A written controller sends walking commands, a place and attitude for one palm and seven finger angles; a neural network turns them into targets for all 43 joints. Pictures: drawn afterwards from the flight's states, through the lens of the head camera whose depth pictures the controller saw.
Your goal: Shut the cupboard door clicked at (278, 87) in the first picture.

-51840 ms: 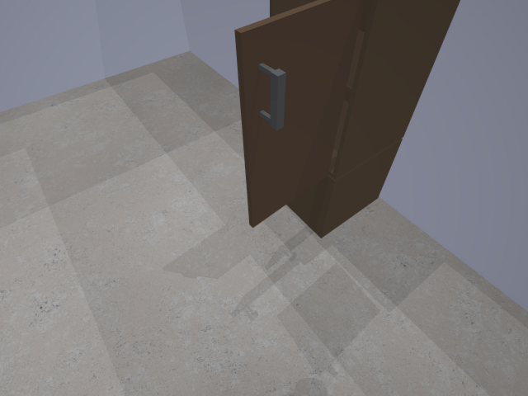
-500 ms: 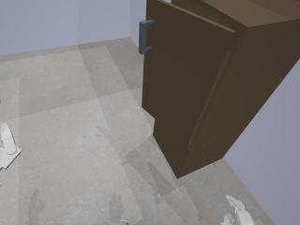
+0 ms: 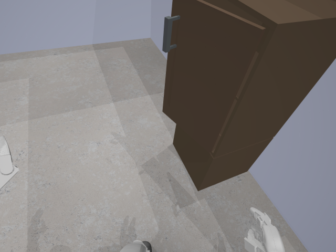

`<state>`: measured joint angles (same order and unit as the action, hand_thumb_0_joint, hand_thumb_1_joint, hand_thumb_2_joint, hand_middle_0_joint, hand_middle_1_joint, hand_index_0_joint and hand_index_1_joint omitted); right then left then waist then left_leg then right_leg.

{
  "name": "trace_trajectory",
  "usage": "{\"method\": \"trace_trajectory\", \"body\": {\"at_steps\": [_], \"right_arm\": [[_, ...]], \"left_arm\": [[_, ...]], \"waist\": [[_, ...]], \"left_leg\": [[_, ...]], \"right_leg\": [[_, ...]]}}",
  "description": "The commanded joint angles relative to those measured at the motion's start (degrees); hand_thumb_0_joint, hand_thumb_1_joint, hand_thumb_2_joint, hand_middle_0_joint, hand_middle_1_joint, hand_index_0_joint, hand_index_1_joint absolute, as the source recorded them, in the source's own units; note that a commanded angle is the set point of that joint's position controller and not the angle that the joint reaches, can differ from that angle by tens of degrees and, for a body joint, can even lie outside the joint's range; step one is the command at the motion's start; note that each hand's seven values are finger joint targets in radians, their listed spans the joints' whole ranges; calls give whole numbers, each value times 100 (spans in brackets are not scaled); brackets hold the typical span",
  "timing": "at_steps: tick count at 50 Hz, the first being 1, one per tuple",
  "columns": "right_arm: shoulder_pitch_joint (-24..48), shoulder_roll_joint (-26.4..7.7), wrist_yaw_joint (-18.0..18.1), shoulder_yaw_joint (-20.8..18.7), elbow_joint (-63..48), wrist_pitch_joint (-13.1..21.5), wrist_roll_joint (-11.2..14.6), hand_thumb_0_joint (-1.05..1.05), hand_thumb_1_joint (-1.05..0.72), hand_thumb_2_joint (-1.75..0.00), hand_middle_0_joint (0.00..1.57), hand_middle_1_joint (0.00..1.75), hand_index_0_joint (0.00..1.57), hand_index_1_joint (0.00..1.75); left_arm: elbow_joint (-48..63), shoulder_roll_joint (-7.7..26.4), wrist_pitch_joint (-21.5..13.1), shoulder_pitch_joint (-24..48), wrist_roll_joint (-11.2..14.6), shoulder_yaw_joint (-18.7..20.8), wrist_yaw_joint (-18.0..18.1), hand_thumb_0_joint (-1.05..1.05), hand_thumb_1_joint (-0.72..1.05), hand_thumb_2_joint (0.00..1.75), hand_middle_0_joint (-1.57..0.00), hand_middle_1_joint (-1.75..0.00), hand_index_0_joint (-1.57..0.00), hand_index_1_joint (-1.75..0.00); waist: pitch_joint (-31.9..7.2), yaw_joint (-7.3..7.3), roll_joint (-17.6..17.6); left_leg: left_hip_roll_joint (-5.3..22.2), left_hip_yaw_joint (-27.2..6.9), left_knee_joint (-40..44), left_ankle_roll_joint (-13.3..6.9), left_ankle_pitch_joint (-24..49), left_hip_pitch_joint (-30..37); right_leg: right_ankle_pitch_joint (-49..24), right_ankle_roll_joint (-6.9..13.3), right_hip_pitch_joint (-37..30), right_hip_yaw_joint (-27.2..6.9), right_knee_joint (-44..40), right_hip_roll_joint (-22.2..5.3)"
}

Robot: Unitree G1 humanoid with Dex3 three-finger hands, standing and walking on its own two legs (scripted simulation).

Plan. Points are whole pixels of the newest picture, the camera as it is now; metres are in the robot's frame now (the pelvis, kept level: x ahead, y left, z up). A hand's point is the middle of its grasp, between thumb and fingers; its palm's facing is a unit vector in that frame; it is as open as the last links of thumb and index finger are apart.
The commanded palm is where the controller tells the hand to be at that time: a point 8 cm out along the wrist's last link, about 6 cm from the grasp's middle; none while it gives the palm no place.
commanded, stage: step back with the hand held close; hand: left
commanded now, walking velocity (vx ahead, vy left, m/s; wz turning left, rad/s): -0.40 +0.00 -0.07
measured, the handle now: (171, 34) +0.82 +0.04 +0.13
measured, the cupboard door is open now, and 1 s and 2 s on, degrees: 18 18 18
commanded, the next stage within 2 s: stop stepping back and stand still in 0.04 s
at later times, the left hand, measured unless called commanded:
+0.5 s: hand out of the picture +0.09 +0.34 +0.18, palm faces +0.50 -0.83 -0.27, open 7.4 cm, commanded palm +0.05 +0.37 +0.19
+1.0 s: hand out of the picture +0.02 +0.41 +0.17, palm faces +0.41 -0.85 -0.33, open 7.5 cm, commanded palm -0.04 +0.44 +0.19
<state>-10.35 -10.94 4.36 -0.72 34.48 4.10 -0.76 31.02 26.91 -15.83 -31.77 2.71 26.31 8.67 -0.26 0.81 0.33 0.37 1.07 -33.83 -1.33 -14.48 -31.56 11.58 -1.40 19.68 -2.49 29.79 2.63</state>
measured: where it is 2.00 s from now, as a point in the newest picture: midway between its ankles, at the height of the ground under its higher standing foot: outside the picture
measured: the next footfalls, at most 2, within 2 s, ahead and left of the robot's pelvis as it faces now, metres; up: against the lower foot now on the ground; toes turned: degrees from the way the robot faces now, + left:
right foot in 0.36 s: -0.10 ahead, -0.08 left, +0.00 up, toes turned -3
left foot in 0.50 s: +0.00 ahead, +0.16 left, +0.00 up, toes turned -2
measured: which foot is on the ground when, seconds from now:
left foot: down 0.00-0.34, up 0.36-0.48, down 0.50-1.00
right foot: down 0.00-0.12, up 0.14-0.34, down 0.36-0.54, up 0.56-0.74, down 0.76-0.94, up 0.96-1.00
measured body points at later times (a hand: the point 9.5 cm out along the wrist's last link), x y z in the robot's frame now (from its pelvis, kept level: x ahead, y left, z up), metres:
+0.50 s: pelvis -0.10 +0.07 -0.01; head -0.14 +0.12 +0.44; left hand +0.06 +0.39 +0.20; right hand +0.05 -0.16 -0.07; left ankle -0.03 +0.16 -0.73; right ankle -0.14 -0.08 -0.73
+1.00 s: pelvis -0.21 +0.16 +0.00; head -0.24 +0.18 +0.44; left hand -0.01 +0.45 +0.18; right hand -0.12 -0.11 -0.09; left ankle -0.07 +0.19 -0.72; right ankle -0.21 +0.02 -0.71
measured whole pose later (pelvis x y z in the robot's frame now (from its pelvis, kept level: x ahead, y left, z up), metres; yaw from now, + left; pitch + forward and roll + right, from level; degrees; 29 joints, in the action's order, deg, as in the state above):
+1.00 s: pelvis -0.21 +0.16 +0.00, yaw -5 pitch -5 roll -3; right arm -16.7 -12.4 5.6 -0.4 40.7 4.0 -0.5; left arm 24.6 21.2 -8.2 -26.1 1.8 22.9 9.6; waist -0.8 0.8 -0.3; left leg -2.2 2.6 -33.1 -4.1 -7.8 -22.3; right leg 25.9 0.5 14.9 0.7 42.1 2.2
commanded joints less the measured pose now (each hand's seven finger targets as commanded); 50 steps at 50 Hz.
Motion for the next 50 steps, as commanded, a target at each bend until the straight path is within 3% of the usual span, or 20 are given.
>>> {"method": "trace_trajectory", "body": {"at_steps": [1,4,6,9,14,16,17,18,19,23,25,27,29,35,39,41,43,45,48,50], "right_arm": [[67,-748,30,-308,-610,107,61,0,-90,-90,20,30,20,30],[182,-846,117,-260,-688,157,66,0,-90,-90,20,30,20,30],[521,-1033,154,-320,-788,323,1,0,-90,-90,20,30,20,30],[361,-777,12,-409,-754,535,-10,0,-90,-90,20,30,20,30],[196,-657,-127,-257,-736,528,17,0,-90,-90,20,30,20,30],[-18,-686,-122,-288,-562,414,28,0,-90,-90,20,30,20,30],[30,-735,-126,-310,-431,324,38,0,-90,-90,20,30,20,30],[199,-779,-129,-279,-352,340,-100,0,-90,-90,20,30,20,30],[28,-571,-72,-150,-333,290,7,0,-90,-90,20,30,20,30],[302,-808,129,-126,-300,321,104,0,-90,-90,20,30,20,30],[332,-908,189,-69,-538,529,136,0,-90,-90,20,30,20,30],[237,-767,137,-25,-596,656,97,0,-90,-90,20,30,20,30],[281,-720,42,-44,-671,684,7,0,-90,-90,20,30,20,30],[84,-668,-30,-71,-826,439,9,0,-90,-90,20,30,20,30],[-47,-689,-25,-131,-585,240,-77,0,-90,-90,20,30,20,30],[-88,-752,24,-214,-519,216,65,0,-90,-90,20,30,20,30],[16,-824,44,-223,-458,174,72,0,-90,-90,20,30,20,30],[181,-870,144,-118,-454,271,72,0,-90,-90,20,30,20,30],[341,-861,186,-117,-602,478,27,0,-90,-90,20,30,20,30],[269,-734,75,-195,-597,550,-38,0,-90,-90,20,30,20,30]], "left_arm": [[870,845,-205,423,-35,412,232,0,90,90,-20,-30,-20,-30],[1241,951,-246,708,-46,439,232,0,90,90,-20,-30,-20,-30],[1495,986,-293,807,-75,709,172,0,90,90,-20,-30,-20,-30],[1630,1198,-361,411,95,961,66,0,90,90,-20,-30,-20,-30],[1498,874,-19,-281,299,699,48,0,90,90,-20,-30,-20,-30],[1424,1064,66,-220,219,741,51,0,90,90,-20,-30,-20,-30],[1491,1212,114,125,185,731,72,0,90,90,-20,-30,-20,-30],[1586,1380,127,808,254,937,159,0,90,90,-20,-30,-20,-30],[1076,879,321,1032,211,412,123,0,90,90,-20,-30,-20,-30],[472,714,391,2120,-75,-11,176,0,90,90,-20,-30,-20,-30],[992,714,206,2091,-121,-1,194,0,90,90,-20,-30,-20,-30],[1243,820,89,1392,-13,236,129,0,90,90,-20,-30,-20,-30],[1637,816,49,986,-34,437,85,0,90,90,-20,-30,-20,-30],[1062,777,281,-249,-21,534,128,0,90,90,-20,-30,-20,-30],[715,1046,259,314,84,737,133,0,90,90,-20,-30,-20,-30],[337,717,398,251,79,462,138,0,90,90,-20,-30,-20,-30],[528,625,409,755,7,235,147,0,90,90,-20,-30,-20,-30],[719,642,320,1383,-130,104,186,0,90,90,-20,-30,-20,-30],[1270,1086,189,1454,-192,541,186,0,90,90,-20,-30,-20,-30],[1203,976,186,1124,-139,536,128,0,90,90,-20,-30,-20,-30]], "waist": [[-466,182,614],[-213,199,-422],[-652,-37,-2243],[-1367,-228,-1349],[-1177,-186,-1897],[-937,-113,-253],[-471,-126,1143],[-407,-61,916],[-110,-16,1296],[594,149,-153],[288,-30,-1616],[-351,2,-1932],[-443,-56,-1676],[-446,-41,-1155],[-659,58,364],[-285,51,988],[41,137,812],[534,178,-360],[134,-107,-2115],[-71,-235,-1535]], "left_leg": [[87,-441,-848,172,-637,2320],[643,-1313,717,-46,-1568,1823],[1809,-2625,3282,-396,-3785,-741],[1549,-1461,2726,-104,-2036,692],[1105,-310,2842,680,-1681,1389],[239,636,427,765,-812,2181],[-32,212,-2024,614,-585,2421],[118,-463,-3181,486,-855,1968],[249,-897,-3314,384,-878,1332],[321,-297,-112,153,-279,1762],[917,-1180,1425,-101,153,1718],[1333,-2112,2447,-106,-1281,1480],[1449,-2399,3132,-25,-2762,1083],[651,-697,2475,328,-1895,650],[186,-274,-97,317,-216,1871],[147,-473,-904,255,-395,1985],[205,-576,-894,185,-572,2130],[313,-860,486,19,-926,1661],[1355,-2676,3650,298,-4108,-87],[1171,-1985,3675,650,-3356,-234]], "right_leg": [[1713,682,2176,-976,-1600,-1319],[2190,308,2028,-178,-618,-490],[1504,73,-948,391,2242,635],[1968,186,-682,425,3063,577],[2264,325,-1314,1079,81,609],[1871,644,-295,47,-1830,-504],[2158,1088,1514,-1289,-2449,-1793],[2004,1706,1974,-1724,-2437,-2509],[2528,1584,1661,-1234,-1987,-2243],[1290,733,1015,-366,-830,-1287],[886,259,412,60,137,-347],[1332,110,-282,259,890,2],[1504,127,-555,73,1565,83],[1142,300,-1868,649,-724,95],[1682,1022,-139,-794,-1690,-1511],[2658,1150,888,-1046,-1715,-1711],[2873,1024,1422,-749,-1380,-1615],[2481,621,1176,-273,-570,-949],[1817,190,-942,478,2024,354],[1724,243,-1549,562,2169,449]]}}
